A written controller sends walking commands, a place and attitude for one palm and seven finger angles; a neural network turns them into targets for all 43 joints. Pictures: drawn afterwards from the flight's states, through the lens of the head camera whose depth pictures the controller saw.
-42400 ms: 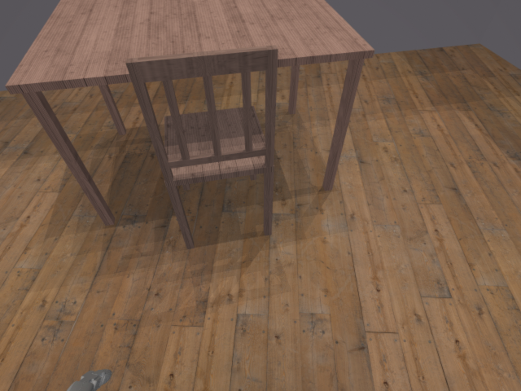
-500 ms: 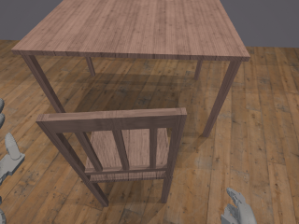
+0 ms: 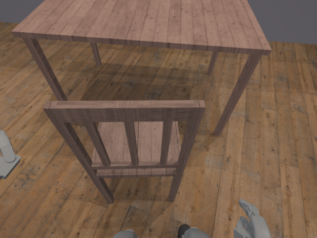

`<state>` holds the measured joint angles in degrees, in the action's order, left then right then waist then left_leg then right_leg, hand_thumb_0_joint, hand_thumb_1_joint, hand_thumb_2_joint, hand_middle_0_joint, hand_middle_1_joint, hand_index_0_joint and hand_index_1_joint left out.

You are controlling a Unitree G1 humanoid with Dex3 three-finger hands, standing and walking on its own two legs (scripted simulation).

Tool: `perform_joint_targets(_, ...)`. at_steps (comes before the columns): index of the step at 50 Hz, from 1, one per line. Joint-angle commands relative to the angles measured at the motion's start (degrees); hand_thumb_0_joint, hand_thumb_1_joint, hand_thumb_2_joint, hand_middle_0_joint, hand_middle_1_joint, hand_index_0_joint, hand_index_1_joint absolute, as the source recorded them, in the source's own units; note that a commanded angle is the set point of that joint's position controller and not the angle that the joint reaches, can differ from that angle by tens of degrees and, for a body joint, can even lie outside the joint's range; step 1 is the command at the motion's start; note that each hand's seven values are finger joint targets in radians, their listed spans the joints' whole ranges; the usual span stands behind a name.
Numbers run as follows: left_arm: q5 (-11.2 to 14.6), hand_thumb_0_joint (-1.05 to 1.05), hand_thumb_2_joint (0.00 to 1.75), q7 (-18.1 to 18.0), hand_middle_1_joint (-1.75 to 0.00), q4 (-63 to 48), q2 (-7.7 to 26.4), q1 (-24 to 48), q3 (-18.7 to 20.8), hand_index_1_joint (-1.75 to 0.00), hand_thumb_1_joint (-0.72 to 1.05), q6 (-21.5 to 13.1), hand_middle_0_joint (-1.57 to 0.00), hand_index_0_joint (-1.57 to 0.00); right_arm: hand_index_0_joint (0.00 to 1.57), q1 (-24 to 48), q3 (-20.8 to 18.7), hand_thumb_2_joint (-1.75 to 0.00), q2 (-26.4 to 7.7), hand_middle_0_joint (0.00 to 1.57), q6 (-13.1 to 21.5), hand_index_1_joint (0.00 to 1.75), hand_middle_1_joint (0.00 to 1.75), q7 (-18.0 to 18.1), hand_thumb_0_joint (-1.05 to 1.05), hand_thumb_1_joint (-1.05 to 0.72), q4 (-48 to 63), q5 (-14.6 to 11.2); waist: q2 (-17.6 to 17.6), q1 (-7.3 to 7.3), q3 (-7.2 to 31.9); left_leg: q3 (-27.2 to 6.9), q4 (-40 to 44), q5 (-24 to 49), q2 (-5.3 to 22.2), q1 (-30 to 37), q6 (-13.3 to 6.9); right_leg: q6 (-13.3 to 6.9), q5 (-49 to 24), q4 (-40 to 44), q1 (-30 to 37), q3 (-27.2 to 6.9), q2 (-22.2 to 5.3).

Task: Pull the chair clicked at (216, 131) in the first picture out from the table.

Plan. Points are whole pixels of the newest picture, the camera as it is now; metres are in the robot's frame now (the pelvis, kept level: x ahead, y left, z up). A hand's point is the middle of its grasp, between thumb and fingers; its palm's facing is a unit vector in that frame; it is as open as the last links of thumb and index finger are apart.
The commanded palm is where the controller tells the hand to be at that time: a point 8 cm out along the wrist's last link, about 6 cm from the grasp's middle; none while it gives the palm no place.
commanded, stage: step back with the hand held close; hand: left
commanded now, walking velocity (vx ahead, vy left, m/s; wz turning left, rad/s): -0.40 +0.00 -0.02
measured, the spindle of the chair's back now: (132, 144) +0.40 +0.11 -0.08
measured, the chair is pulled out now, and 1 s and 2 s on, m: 0.32 0.32 0.32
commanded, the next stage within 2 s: stop stepping back and stand still in 0.96 s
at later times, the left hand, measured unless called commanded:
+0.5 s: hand out of the picture +0.17 +0.27 +0.18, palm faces +0.46 -0.72 -0.53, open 7.4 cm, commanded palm +0.10 +0.31 +0.19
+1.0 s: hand out of the picture +0.12 +0.25 +0.19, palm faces +0.40 -0.80 -0.44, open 7.4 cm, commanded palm +0.06 +0.29 +0.19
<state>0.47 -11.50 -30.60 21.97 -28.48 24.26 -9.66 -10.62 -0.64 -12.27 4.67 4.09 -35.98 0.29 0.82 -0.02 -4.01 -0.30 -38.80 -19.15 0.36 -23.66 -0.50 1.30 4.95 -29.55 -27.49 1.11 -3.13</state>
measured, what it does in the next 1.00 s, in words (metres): steps on the spot: right foot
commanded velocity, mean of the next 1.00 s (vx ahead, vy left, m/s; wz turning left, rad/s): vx -0.40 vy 0.00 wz -0.05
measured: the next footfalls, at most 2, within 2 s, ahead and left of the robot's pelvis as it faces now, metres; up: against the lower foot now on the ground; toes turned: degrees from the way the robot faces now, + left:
right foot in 0.12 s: +0.09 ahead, -0.14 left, +0.00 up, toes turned +3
right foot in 1.04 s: -0.13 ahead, -0.16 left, +0.00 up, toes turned -4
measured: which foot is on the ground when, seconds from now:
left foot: down 0.00-1.00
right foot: down 0.00-0.04, up 0.06-0.10, down 0.12-0.78, up 0.80-1.00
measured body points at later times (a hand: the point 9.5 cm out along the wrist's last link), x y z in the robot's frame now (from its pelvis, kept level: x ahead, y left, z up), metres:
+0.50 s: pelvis -0.03 +0.00 -0.01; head +0.01 +0.03 +0.44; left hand +0.14 +0.30 +0.21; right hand +0.15 -0.23 -0.08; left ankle +0.05 +0.13 -0.72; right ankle +0.05 -0.14 -0.72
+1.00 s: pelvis -0.09 +0.00 +0.01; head -0.04 +0.03 +0.46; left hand +0.10 +0.29 +0.21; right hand +0.08 -0.23 -0.07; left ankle -0.01 +0.12 -0.72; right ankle -0.14 -0.15 -0.70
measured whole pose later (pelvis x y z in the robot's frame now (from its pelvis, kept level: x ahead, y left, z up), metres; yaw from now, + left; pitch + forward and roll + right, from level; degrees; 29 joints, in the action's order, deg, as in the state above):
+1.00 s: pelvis -0.09 +0.00 +0.01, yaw -2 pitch +2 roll -3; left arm 3.0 -9.1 -35.1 23.7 -31.1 26.7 -14.7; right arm -9.9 -0.9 -8.4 10.9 2.0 -38.0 0.9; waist 0.7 -1.5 -2.9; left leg 2.1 -33.4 -10.4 6.1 -25.5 0.7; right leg 0.4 22.1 -38.9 -16.8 0.9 -0.1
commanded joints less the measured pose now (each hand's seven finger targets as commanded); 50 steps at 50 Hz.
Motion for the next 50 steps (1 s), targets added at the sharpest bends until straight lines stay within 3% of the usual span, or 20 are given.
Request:
perform_joint_targets(1, -0.59, 0.00, 0.90, -1.60, -0.30, -15.88, 12.94, -2.59, 11.43, -0.30, 0.90, -4.87, -0.20, -0.20, 0.20, 4.29, -3.48, -0.90, -7.16, 0.20, 3.36, 0.30, 0.30, 1.02, 0.00, -0.90, 10.19, -0.39, -12.93, -0.10, 11.65, -10.39, 20.44, -13.66, 11.11, -16.89, -4.75, -0.36, 10.97, -8.85, 23.97, -1.58, 0.49)
perform_joint_targets(3, -0.75, 0.00, 0.90, -1.13, -0.30, -17.11, 13.31, -2.56, 12.96, -0.30, 0.90, -5.53, -0.20, -0.20, 0.20, 4.30, -4.25, -0.90, -6.60, 0.20, 4.53, 0.30, 0.30, 1.06, 0.00, -0.90, 11.00, -0.96, -13.83, -0.28, 11.75, -10.47, 20.52, -11.39, 13.94, -24.38, -5.56, 0.13, 2.34, -16.61, 30.61, -0.63, 2.13)
perform_joint_targets(5, -0.35, 0.00, 0.90, -0.83, -0.30, -15.16, 14.53, -4.96, 14.23, -0.30, 0.90, -5.38, -0.20, -0.20, 0.20, 4.36, -4.81, -0.90, -6.29, 0.20, 5.16, 0.30, 0.30, 1.07, 0.00, -0.90, 10.79, -1.51, -8.60, -0.31, 12.43, -8.05, 15.11, -7.27, 11.44, -20.80, -4.25, -0.59, -3.32, -13.30, 28.28, -3.16, 0.58)
perform_joint_targets(7, -0.09, 0.00, 0.90, -0.08, -0.30, -13.66, 13.33, -3.48, 13.42, -0.30, 0.90, -6.42, -0.20, -0.20, 0.20, 4.04, -4.57, -0.90, -6.15, 0.20, 5.44, 0.30, 0.30, 1.04, 0.00, -0.90, 9.55, -1.11, -5.49, -0.32, 7.33, -6.24, 11.08, -10.59, 8.64, -18.98, -3.14, -2.68, -1.37, -7.61, 19.93, -7.12, -1.87)
perform_joint_targets(9, 0.17, 0.00, 0.90, 0.17, -0.30, -11.93, 11.53, -2.80, 10.38, -0.30, 0.90, -6.75, -0.20, -0.20, 0.20, 2.13, -4.00, -0.90, -6.18, 0.20, 5.59, 0.30, 0.30, 0.77, 0.00, -0.90, 7.40, 0.11, -3.05, 1.03, 9.61, -4.56, 7.39, 6.11, 5.72, -6.28, -0.59, -3.83, -12.46, -1.87, 13.12, -8.62, -4.11)
perform_joint_targets(12, 0.61, 0.00, 0.90, 0.47, -0.30, -13.39, 11.51, -0.73, 9.07, -0.30, 0.90, -7.04, -0.20, -0.20, 0.20, 2.94, -4.60, -0.90, -6.41, 0.20, 6.00, 0.30, 0.30, 0.77, 0.00, -0.90, 7.10, 0.14, -1.23, 0.60, 12.27, -4.19, 5.56, 3.40, 5.48, -1.19, -0.40, -4.24, -3.70, 0.38, 9.64, -9.50, -4.74)
perform_joint_targets(18, 0.00, 0.00, 0.90, 0.02, -0.30, -16.21, 13.11, -1.36, 11.73, -0.30, 0.90, -8.07, -0.20, -0.20, 0.20, 4.49, -3.83, -0.90, -6.72, 0.20, 5.58, 0.30, 0.30, 1.16, 0.00, -0.90, 9.03, 0.07, -5.71, 0.28, 9.57, -7.07, 14.51, -17.58, 7.85, -12.94, -2.65, -2.44, 16.19, -1.76, 13.98, -7.31, -0.57)
perform_joint_targets(21, -0.36, 0.00, 0.90, -0.07, -0.30, -16.25, 12.85, -2.02, 12.93, -0.30, 0.90, -8.82, -0.20, -0.20, 0.20, 5.06, -3.59, -0.90, -6.55, 0.20, 6.50, 0.30, 0.30, 1.64, 0.00, -0.90, 9.78, -0.41, -13.03, 0.05, 9.96, -10.44, 20.33, -18.96, 13.52, -22.47, -5.23, -0.74, 7.81, -13.89, 24.35, -2.47, 3.10)
perform_joint_targets(25, 0.42, 0.00, 0.90, 0.74, -0.30, -14.75, 14.23, -3.91, 14.74, -0.30, 0.90, -9.46, -0.20, -0.20, 0.20, 4.26, -4.34, -0.90, -6.49, 0.20, 7.65, 0.30, 0.30, 1.42, 0.00, -0.90, 9.20, -0.76, -11.23, -0.27, 11.18, -7.75, 14.71, -10.00, 13.18, -18.13, -4.73, -1.58, 3.16, -13.60, 22.17, -4.98, 1.70)
perform_joint_targets(27, 0.66, 0.00, 0.90, 1.09, -0.30, -13.88, 11.75, -2.74, 11.86, -0.30, 0.90, -9.49, -0.20, -0.20, 0.20, 2.62, -3.85, -0.90, -6.01, 0.20, 7.59, 0.30, 0.30, 0.95, 0.00, -0.90, 8.11, -0.30, -7.43, 0.57, 9.81, -5.17, 10.00, -5.34, 9.89, -13.13, -2.59, -3.05, -1.86, -8.20, 16.53, -7.64, -0.39)
perform_joint_targets(31, 0.85, 0.00, 0.90, 0.54, -0.30, -12.14, 13.12, -0.06, 10.29, -0.30, 0.90, -8.45, -0.20, -0.20, 0.20, 1.84, -4.52, -0.90, -5.46, 0.20, 6.82, 0.30, 0.30, 0.13, 0.00, -0.90, 6.45, 0.32, 5.49, 0.58, 9.03, -1.27, -6.38, -12.82, 1.39, -1.23, 1.10, -8.65, 19.90, 13.17, 0.06, -21.83, -11.17)
perform_joint_targets(32, 0.81, 0.00, 0.90, 0.14, -0.30, -12.68, 13.43, 0.65, 9.61, -0.30, 0.90, -7.69, -0.20, -0.20, 0.20, 2.28, -4.36, -0.90, -5.06, 0.20, 6.16, 0.30, 0.30, -0.26, 0.00, -0.90, 6.06, 0.42, 8.67, 0.57, 9.68, -0.61, -11.87, -9.25, 0.35, 3.00, 1.70, -10.09, 22.63, 16.46, -2.78, -22.89, -14.39)
perform_joint_targets(34, 0.44, 0.00, 0.90, -0.17, -0.30, -12.48, 14.13, 0.09, 10.32, -0.30, 0.90, -7.15, -0.20, -0.20, 0.20, 3.68, -3.69, -0.90, -4.23, 0.20, 5.10, 0.30, 0.30, -0.52, 0.00, -0.90, 5.84, 0.57, 11.15, 0.54, 11.26, -0.96, -12.17, -5.99, 0.25, 6.10, 1.29, -10.00, 16.53, 15.73, -1.42, -18.28, -14.57)
perform_joint_targets(37, 0.68, 0.00, 0.90, 0.00, -0.30, -10.25, 13.54, -3.83, 11.66, -0.30, 0.90, -7.62, -0.20, -0.20, 0.20, 4.72, -3.10, -0.90, -4.42, 0.20, 4.07, 0.30, 0.30, 0.49, 0.00, -0.90, 6.69, 0.12, 4.43, 0.59, 8.44, -3.74, 12.41, -3.73, 4.19, 4.77, -0.64, -4.10, 12.12, 5.90, 3.31, -9.83, -5.31)
perform_joint_targets(39, 0.25, 0.00, 0.90, -0.08, -0.30, -11.58, 12.08, -3.98, 11.71, -0.30, 0.90, -8.38, -0.20, -0.20, 0.20, 5.19, -3.90, -0.90, -6.37, 0.20, 4.67, 0.30, 0.30, 1.07, 0.00, -0.90, 7.53, 0.24, -13.92, 0.86, 7.29, -14.91, 21.70, 3.60, 17.66, -5.36, -6.47, -0.25, 11.92, -15.40, 9.82, -1.77, 3.61)
perform_joint_targets(40, 0.60, 0.00, 0.90, 0.04, -0.30, -10.05, 13.01, -3.99, 12.28, -0.30, 0.90, -8.34, -0.20, -0.20, 0.20, 5.41, -4.62, -0.90, -5.34, 0.20, 4.98, 0.30, 0.30, 1.20, 0.00, -0.90, 7.19, 0.16, -15.54, 1.18, 9.10, -14.92, 22.34, 9.05, 20.59, -7.08, -8.36, 0.02, 20.21, -24.16, 10.72, -2.34, 3.53)
perform_joint_targets(41, 1.56, 0.00, 0.90, 0.72, -0.30, -12.97, 12.06, -3.12, 11.29, -0.30, 0.90, -9.02, -0.20, -0.20, 0.20, 3.73, -4.37, -0.90, -5.28, 0.20, 5.95, 0.30, 0.30, 0.62, 0.00, -0.90, 7.58, 0.23, -15.60, 1.16, 11.94, -13.75, 23.89, 5.07, 21.48, -9.12, -9.00, -0.28, 23.48, -31.65, 12.58, -3.91, 4.07)
perform_joint_targets(42, 1.70, 0.00, 0.90, 0.59, -0.30, -15.23, 12.34, -1.89, 11.26, -0.30, 0.90, -8.97, -0.20, -0.20, 0.20, 3.82, -4.81, -0.90, -5.97, 0.20, 6.55, 0.30, 0.30, 0.60, 0.00, -0.90, 7.18, 0.60, -15.79, 1.54, 9.12, -12.95, 21.84, 10.92, 21.66, -9.39, -9.38, -0.49, 23.79, -32.28, 9.95, -4.56, 3.89)
perform_joint_targets(45, 2.31, 0.00, 0.90, 1.18, -0.30, -19.92, 11.36, 0.06, 7.95, -0.30, 0.90, -9.36, -0.20, -0.20, 0.20, 2.47, -5.25, -0.90, -6.56, 0.20, 8.33, 0.30, 0.30, -0.50, 0.00, -0.90, 5.18, 0.04, -14.00, 0.29, 11.66, -7.11, 13.67, 36.26, 19.45, 10.65, -7.10, -0.32, 21.40, -18.72, 4.13, -1.91, 1.51)
perform_joint_targets(50, 1.78, 0.00, 0.90, 1.91, -0.30, -15.22, 12.65, -1.85, 8.83, -0.30, 0.90, -9.15, -0.20, -0.20, 0.20, 3.23, -3.79, -0.90, -6.71, 0.20, 9.26, 0.30, 0.30, -1.25, 0.00, -0.90, 3.95, 0.76, -15.90, -0.08, 12.67, -9.53, 12.42, 31.80, 17.18, 13.07, -4.59, -0.86, 10.78, 2.89, 12.55, 0.15, 1.63)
